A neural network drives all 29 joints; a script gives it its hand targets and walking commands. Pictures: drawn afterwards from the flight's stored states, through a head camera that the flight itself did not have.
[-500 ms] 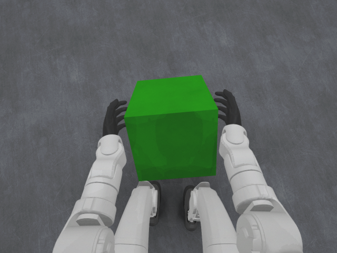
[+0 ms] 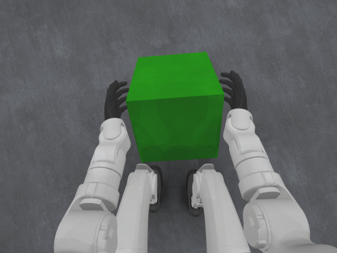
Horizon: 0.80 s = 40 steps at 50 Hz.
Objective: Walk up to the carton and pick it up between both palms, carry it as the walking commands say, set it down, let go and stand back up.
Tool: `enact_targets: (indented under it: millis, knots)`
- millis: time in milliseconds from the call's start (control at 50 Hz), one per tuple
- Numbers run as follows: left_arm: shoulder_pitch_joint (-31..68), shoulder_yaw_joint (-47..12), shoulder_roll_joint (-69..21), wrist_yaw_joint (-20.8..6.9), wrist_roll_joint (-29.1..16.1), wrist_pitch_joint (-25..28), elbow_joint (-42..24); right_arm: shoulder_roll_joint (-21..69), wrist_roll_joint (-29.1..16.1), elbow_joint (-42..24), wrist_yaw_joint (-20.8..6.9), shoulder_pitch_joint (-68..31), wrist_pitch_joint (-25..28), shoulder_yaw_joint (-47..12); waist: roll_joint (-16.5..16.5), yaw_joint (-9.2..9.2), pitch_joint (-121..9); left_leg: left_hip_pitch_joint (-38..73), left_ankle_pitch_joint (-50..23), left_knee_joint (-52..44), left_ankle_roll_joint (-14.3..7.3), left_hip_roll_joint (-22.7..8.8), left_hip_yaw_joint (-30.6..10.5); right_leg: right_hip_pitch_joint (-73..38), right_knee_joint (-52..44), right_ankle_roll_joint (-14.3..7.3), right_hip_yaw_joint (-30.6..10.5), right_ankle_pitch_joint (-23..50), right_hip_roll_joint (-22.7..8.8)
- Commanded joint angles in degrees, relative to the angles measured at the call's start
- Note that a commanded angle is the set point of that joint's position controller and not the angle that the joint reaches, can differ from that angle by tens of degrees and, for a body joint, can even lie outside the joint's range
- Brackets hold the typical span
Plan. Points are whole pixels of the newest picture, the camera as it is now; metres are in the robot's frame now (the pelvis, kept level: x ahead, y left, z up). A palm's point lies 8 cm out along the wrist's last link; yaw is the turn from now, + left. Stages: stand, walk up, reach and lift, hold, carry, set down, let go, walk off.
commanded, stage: set down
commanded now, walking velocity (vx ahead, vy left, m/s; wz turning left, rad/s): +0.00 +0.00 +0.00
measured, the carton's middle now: (175, 104) +0.45 -0.01 -0.24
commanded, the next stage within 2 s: none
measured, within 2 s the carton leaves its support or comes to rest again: neither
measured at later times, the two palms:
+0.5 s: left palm (126, 101) +0.46 +0.13 -0.21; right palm (230, 96) +0.46 -0.16 -0.21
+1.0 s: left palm (131, 100) +0.48 +0.13 -0.28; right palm (224, 97) +0.48 -0.16 -0.29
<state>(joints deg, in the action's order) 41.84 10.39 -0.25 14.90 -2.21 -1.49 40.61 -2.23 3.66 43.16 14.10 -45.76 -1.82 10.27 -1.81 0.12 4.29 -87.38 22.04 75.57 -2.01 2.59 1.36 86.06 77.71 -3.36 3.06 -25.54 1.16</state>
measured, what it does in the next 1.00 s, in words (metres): lowers itself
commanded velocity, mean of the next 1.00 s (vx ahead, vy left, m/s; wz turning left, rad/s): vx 0.00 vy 0.00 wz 0.00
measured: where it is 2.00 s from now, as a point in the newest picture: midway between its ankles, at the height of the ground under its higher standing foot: (175, 198)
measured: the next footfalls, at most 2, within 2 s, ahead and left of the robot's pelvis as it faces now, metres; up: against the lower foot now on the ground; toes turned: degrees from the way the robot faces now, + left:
none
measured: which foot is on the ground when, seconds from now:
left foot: down 0.00-1.00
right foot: down 0.00-1.00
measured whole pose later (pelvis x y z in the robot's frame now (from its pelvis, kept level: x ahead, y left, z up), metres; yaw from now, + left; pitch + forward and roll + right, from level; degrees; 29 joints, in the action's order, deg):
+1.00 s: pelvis -0.06 +0.00 -0.15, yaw +1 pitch +25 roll +0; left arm 76.7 9.0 10.6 17.3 -7.4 -13.7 46.5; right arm -13.9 -4.2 50.3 13.0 -79.0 -13.9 10.8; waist -2.8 -0.9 29.0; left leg -106.4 25.6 106.2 -1.2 4.0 1.4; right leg 104.4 109.1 -2.8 2.7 -30.2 2.5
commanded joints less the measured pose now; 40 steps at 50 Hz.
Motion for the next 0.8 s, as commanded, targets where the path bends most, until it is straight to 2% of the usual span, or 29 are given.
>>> enact_targets:
  millis: [0,40,60,120,140,160,180,200,260,280,300,320,340,380,400,420,460,480,500,520,560,600,620,640,660,680,720,760,780]
  knots:
    - [38.2,-22.9,-19.7,-7.1,-3.1,3.2,-15.1,23.9,-5.6,-6.3,-7.8,-26.0,2.6,-15.8,2.7,-7.36,-69.0,21.7,-12.4,4.2,2.0,5.7,-5.4,-26.8,-3.1,2.7,-8.4,18.2,6.3]
    - [38.4,-24.3,-22.7,-7.3,-4.4,1.9,-10.8,24.2,-5.6,-6.5,-7.4,-28.0,2.1,-16.7,2.4,-7.12,-67.5,20.6,-11.2,4.2,2.1,5.5,-5.3,-25.7,-2.4,2.7,-8.4,17.3,6.0]
    - [40.7,-24.8,-23.3,-7.5,-4.7,1.6,-11.0,23.6,-4.9,-6.6,-7.9,-29.5,2.0,-15.4,2.2,-9.04,-68.4,21.4,-11.8,4.8,2.0,5.5,-6.0,-23.5,-1.2,2.5,-7.7,17.2,6.0]
    - [47.7,-26.4,-19.6,-6.7,-6.8,1.5,-18.4,22.3,-6.8,-10.8,-7.3,-33.1,1.3,-17.3,3.0,-8.65,-78.0,23.9,-13.3,7.5,2.2,5.8,-4.5,-28.4,0.4,2.9,-7.1,18.1,6.1]
    - [46.5,-26.0,-19.9,-6.6,-7.0,0.8,-15.9,21.2,-7.5,-9.5,-7.2,-33.8,1.1,-17.2,2.2,-8.19,-75.1,22.5,-9.1,7.2,2.2,6.1,-3.6,-26.3,0.8,2.7,-6.4,14.6,6.0]
    - [46.4,-24.6,-18.4,-6.1,-5.2,0.6,-15.2,20.8,-7.9,-9.3,-7.4,-34.8,0.8,-17.3,0.4,-5.93,-73.4,22.5,-9.0,7.8,2.1,6.0,-4.0,-24.7,1.1,2.4,-7.6,12.8,5.6]
    - [46.5,-23.0,-17.9,-6.0,-4.9,0.3,-12.5,19.7,-8.4,-9.7,-7.5,-37.4,0.7,-17.3,1.3,-5.45,-71.9,20.7,-5.2,7.9,1.9,5.8,-3.7,-23.6,1.2,2.5,-7.2,9.2,5.6]
    - [48.2,-24.1,-19.4,-6.1,-5.8,0.3,-14.0,21.9,-9.8,-13.3,-7.6,-41.0,0.7,-19.5,2.1,-5.09,-74.8,21.3,-7.8,8.7,1.3,5.9,-4.2,-25.1,1.7,2.6,-7.5,12.1,5.5]
    - [48.8,-23.5,-20.5,-6.1,-5.4,-0.4,-11.0,21.0,-9.6,-10.8,-7.9,-42.2,0.3,-18.5,2.6,-5.62,-75.0,20.0,-8.9,11.1,1.5,5.8,-4.4,-21.8,4.4,2.8,-6.7,12.3,5.9]
    - [46.5,-22.3,-21.8,-6.5,-4.5,-0.9,-4.7,22.1,-8.5,-5.6,-8.2,-40.6,0.1,-17.2,3.1,-5.87,-68.8,15.8,-7.5,11.6,1.5,5.9,-4.7,-18.4,4.5,2.8,-6.4,11.6,6.2]
    - [49.0,-21.5,-22.0,-6.9,-4.3,-0.8,-8.1,24.6,-9.5,-8.8,-8.7,-44.0,-0.2,-19.2,4.0,-3.51,-71.6,15.8,-8.2,12.3,1.1,6.2,-4.4,-20.4,4.9,3.0,-7.5,12.3,6.0]
    - [49.3,-22.1,-24.1,-7.2,-4.1,-1.6,-4.3,23.9,-8.6,-6.9,-9.2,-45.2,-0.4,-17.8,3.9,-6.07,-68.9,13.5,-7.3,12.9,1.3,6.0,-4.9,-17.2,6.2,2.9,-7.0,12.6,6.0]
    - [50.2,-21.7,-25.4,-7.7,-3.2,-1.3,-5.7,26.2,-8.3,-5.0,-9.7,-44.1,-0.6,-18.4,4.5,-4.76,-69.4,12.9,-9.2,13.6,1.5,6.3,-4.2,-18.6,6.1,2.9,-7.1,14.4,6.6]
    - [49.0,-23.2,-30.0,-8.7,-3.3,-1.6,-2.7,28.5,-7.4,-2.1,-11.1,-42.6,-0.4,-16.8,2.7,-7.46,-67.2,14.1,-10.9,13.4,1.9,6.0,-6.1,-12.7,8.6,2.8,-6.0,15.7,7.0]
    - [48.9,-22.0,-32.4,-9.6,-2.4,-1.8,-2.1,30.1,-6.5,1.4,-11.9,-41.6,-1.2,-17.3,3.0,-6.89,-66.6,11.9,-11.1,15.1,2.0,6.4,-5.9,-12.9,8.6,2.7,-6.9,16.0,6.8]
    - [49.7,-23.2,-35.3,-10.5,-2.3,-2.1,-2.1,33.0,-6.3,1.3,-12.6,-40.9,-1.3,-17.6,2.0,-7.79,-68.6,12.9,-12.3,15.9,2.0,6.4,-5.9,-13.2,9.4,2.6,-7.0,17.7,7.1]
    - [52.1,-24.8,-36.3,-11.1,-3.2,-2.4,-5.4,36.1,-8.7,-5.4,-13.2,-46.6,-1.3,-20.5,2.3,-5.81,-79.7,14.0,-15.5,18.2,1.4,6.6,-5.1,-18.4,11.2,2.9,-7.8,21.0,7.1]
    - [55.2,-24.7,-33.8,-10.9,-3.4,-2.7,-7.1,35.2,-7.9,-2.0,-13.5,-46.0,-2.1,-19.5,3.7,-7.25,-79.8,14.2,-14.4,18.5,1.9,6.5,-5.7,-15.6,13.1,3.5,-6.6,20.3,7.7]
    - [55.9,-26.7,-36.0,-11.1,-4.4,-2.7,-10.4,36.4,-9.4,-6.6,-13.9,-46.6,-1.8,-21.2,3.0,-6.28,-84.9,16.6,-19.1,19.4,1.9,7.0,-5.3,-18.1,14.0,3.2,-7.1,24.7,8.1]
    - [58.0,-27.3,-35.9,-11.3,-5.7,-3.0,-11.5,36.6,-9.1,-3.3,-14.3,-46.2,-2.4,-20.1,3.4,-8.49,-82.1,15.3,-18.3,19.5,2.2,6.6,-5.7,-15.5,14.6,3.1,-6.4,23.9,8.1]
    - [63.6,-28.7,-34.2,-10.8,-5.8,-3.2,-18.9,36.8,-11.8,-7.8,-14.6,-51.1,-3.1,-22.3,1.6,-5.86,-89.8,19.7,-19.1,21.6,2.1,7.0,-4.6,-17.0,16.4,3.3,-6.8,22.9,8.1]
    - [65.3,-30.1,-33.0,-9.9,-7.7,-3.4,-23.2,34.5,-13.8,-14.8,-14.1,-56.5,-3.1,-24.9,1.1,-5.54,-99.5,23.9,-23.0,24.3,2.0,7.3,-3.9,-21.7,18.6,3.1,-7.1,26.8,8.1]
    - [67.6,-32.4,-32.7,-9.2,-10.1,-3.5,-27.0,32.1,-13.7,-16.5,-13.5,-54.6,-3.2,-24.7,1.9,-8.58,-105.3,27.1,-25.7,25.2,2.4,7.4,-4.2,-24.8,19.3,3.0,-6.4,30.2,8.3]
    - [69.2,-32.5,-30.6,-8.7,-10.6,-3.5,-27.9,31.7,-13.7,-15.7,-12.9,-54.5,-3.7,-24.4,1.4,-8.3,-106.8,27.2,-25.0,25.5,2.4,7.3,-4.0,-25.9,19.5,3.0,-6.9,29.4,7.9]
    - [69.9,-33.5,-30.2,-8.3,-12.2,-3.9,-27.8,26.5,-13.3,-15.7,-12.7,-55.9,-3.7,-22.9,0.2,-10.62,-109.0,31.6,-24.6,26.6,2.9,7.0,-4.6,-23.9,21.0,2.6,-5.6,27.5,7.8]
    - [68.7,-32.8,-28.0,-7.6,-11.7,-4.5,-27.7,26.2,-15.3,-20.0,-12.1,-58.6,-3.9,-24.7,-0.3,-8.05,-111.7,33.0,-25.7,27.5,2.7,6.7,-3.7,-26.9,20.9,2.9,-6.4,28.7,7.7]
    - [70.3,-32.7,-24.5,-6.4,-12.3,-5.9,-26.1,21.6,-15.3,-20.7,-11.3,-60.3,-4.7,-23.6,0.1,-10.0,-118.1,39.2,-23.8,28.0,2.6,6.1,-4.3,-26.4,21.4,3.1,-4.8,25.5,7.3]
    - [70.9,-30.4,-19.9,-5.7,-11.3,-7.7,-20.7,18.3,-16.2,-17.1,-10.9,-62.8,-6.3,-24.0,1.5,-8.15,-115.7,39.3,-20.7,29.0,2.7,5.0,-3.7,-26.2,21.3,3.2,-4.9,21.6,6.2]
    - [72.1,-30.8,-21.5,-5.4,-11.7,-8.0,-26.0,18.6,-18.6,-24.1,-10.6,-66.1,-6.4,-25.5,1.8,-7.43,-120.0,40.4,-23.7,29.6,2.7,5.1,-3.0,-30.3,22.2,3.5,-4.8,24.8,6.3]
